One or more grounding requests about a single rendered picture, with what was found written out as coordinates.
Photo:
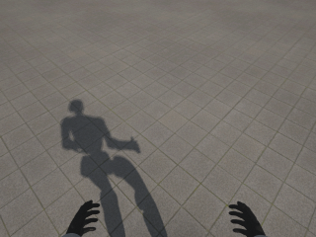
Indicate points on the right robot hand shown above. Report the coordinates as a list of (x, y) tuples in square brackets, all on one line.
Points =
[(250, 222)]

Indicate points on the left robot hand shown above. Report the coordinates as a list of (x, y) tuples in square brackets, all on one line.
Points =
[(79, 220)]

